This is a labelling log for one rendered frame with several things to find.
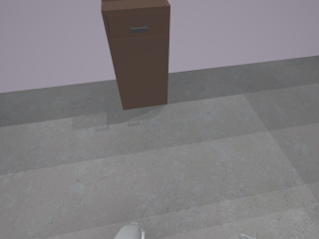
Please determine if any handle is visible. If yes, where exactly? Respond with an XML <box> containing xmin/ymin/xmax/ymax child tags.
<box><xmin>131</xmin><ymin>24</ymin><xmax>148</xmax><ymax>34</ymax></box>

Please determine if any left robot thigh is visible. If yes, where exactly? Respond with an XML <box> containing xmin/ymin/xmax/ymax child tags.
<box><xmin>114</xmin><ymin>225</ymin><xmax>146</xmax><ymax>239</ymax></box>

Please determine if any cabinet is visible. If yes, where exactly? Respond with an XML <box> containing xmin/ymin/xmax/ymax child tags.
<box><xmin>101</xmin><ymin>0</ymin><xmax>170</xmax><ymax>111</ymax></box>

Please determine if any drawer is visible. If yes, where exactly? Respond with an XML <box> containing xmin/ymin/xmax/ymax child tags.
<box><xmin>107</xmin><ymin>11</ymin><xmax>166</xmax><ymax>40</ymax></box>

